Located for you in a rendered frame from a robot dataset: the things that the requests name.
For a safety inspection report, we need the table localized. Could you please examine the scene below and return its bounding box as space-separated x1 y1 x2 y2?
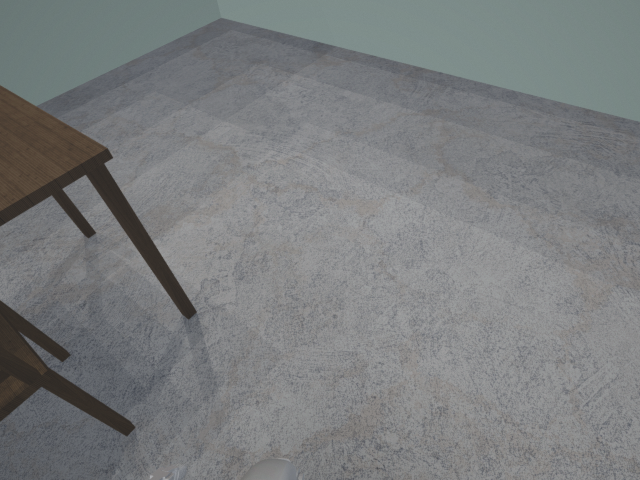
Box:
0 85 197 320

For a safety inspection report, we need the chair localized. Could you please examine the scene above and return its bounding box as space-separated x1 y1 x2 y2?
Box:
0 300 136 436

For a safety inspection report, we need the left robot thigh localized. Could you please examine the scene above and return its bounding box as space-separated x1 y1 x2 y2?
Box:
240 459 304 480

